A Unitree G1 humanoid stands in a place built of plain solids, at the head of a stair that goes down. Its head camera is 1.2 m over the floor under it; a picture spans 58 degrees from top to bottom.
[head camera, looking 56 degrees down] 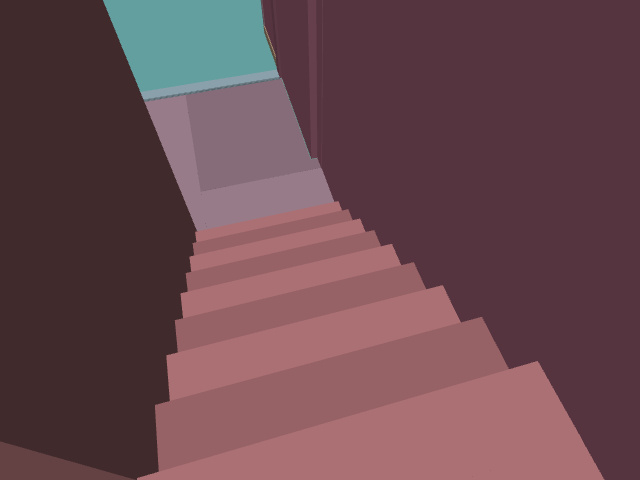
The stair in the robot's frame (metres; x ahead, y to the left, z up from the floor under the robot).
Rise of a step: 0.18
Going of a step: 0.22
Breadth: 1.10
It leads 15 degrees to the left of straight ahead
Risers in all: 9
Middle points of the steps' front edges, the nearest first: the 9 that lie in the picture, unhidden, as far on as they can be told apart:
0.26 -0.08 0.00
0.47 -0.02 -0.17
0.68 0.03 -0.35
0.90 0.09 -0.52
1.11 0.15 -0.70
1.33 0.21 -0.87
1.54 0.27 -1.05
1.76 0.33 -1.22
1.97 0.39 -1.40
